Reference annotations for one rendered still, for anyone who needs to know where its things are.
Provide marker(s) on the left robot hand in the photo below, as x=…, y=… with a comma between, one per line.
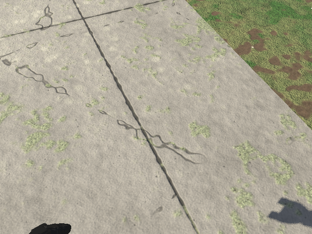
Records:
x=55, y=228

